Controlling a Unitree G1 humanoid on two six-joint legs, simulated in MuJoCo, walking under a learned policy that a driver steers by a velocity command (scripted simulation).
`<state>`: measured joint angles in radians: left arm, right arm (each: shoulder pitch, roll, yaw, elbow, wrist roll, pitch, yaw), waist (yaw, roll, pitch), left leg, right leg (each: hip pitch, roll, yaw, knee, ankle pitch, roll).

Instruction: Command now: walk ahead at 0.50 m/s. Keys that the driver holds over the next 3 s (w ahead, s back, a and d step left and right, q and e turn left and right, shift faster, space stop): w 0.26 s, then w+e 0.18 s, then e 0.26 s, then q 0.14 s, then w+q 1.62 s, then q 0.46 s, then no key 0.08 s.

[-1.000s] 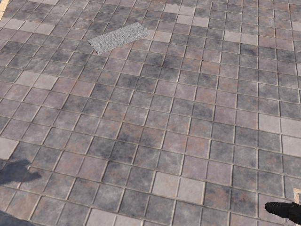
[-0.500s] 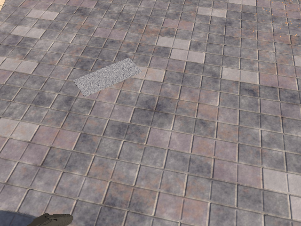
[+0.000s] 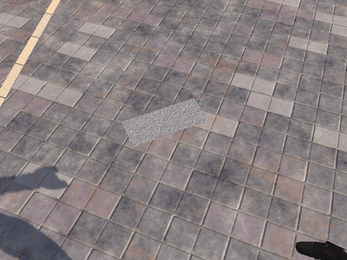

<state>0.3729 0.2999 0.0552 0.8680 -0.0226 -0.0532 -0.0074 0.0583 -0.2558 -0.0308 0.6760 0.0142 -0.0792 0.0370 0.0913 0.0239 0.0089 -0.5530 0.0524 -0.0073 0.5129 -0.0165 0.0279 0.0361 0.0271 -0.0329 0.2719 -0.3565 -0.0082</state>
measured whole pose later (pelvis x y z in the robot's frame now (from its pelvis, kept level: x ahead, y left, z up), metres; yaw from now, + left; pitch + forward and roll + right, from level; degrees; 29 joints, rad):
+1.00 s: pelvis +0.44 -0.03 +0.01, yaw -10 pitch +2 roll -2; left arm 0.16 0.25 0.04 0.75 0.01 -0.03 0.00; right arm 0.24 -0.27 -0.04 0.81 0.02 -0.01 -0.02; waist 0.00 0.01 -0.03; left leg -0.42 0.07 -0.03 0.69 -0.30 -0.01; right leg -0.26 0.07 -0.02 0.40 -0.19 -0.06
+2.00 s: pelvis +0.90 +0.06 -0.02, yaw +25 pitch +2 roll -2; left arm 0.32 0.32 0.09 0.86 -0.02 -0.05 0.00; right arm 0.07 -0.29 -0.06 0.58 0.02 -0.02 0.04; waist 0.06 0.01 0.06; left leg -0.53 0.02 0.04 0.62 -0.14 0.10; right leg 0.04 -0.10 -0.24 0.53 -0.46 0.06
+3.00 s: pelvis +1.26 +0.29 +0.00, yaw +60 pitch +2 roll -1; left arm 0.13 0.33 0.07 0.81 0.00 -0.01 0.00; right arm 0.11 -0.31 -0.08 0.54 -0.01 0.03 0.01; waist 0.03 -0.01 0.09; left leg -0.42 0.00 0.01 0.57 -0.17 0.04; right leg -0.30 -0.08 -0.12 0.87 -0.52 0.04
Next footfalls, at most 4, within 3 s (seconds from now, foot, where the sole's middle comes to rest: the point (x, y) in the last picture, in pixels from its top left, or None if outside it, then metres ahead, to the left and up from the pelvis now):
0.04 left None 0.19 0.12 -0.77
0.56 right None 0.48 -0.13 -0.77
1.08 left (168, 244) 0.52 0.10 -0.77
1.50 right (229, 181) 0.81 -0.13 -0.77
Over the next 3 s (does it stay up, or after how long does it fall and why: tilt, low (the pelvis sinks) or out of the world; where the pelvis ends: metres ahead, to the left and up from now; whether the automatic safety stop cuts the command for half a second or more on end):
stays up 1.26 0.29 0.00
